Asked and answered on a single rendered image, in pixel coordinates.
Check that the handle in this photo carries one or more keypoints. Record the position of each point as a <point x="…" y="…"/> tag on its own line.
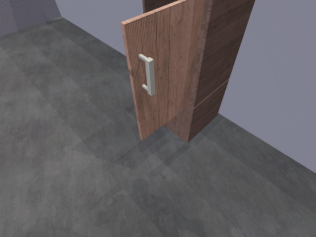
<point x="150" y="74"/>

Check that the cupboard door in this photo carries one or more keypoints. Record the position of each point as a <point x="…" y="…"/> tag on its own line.
<point x="170" y="36"/>

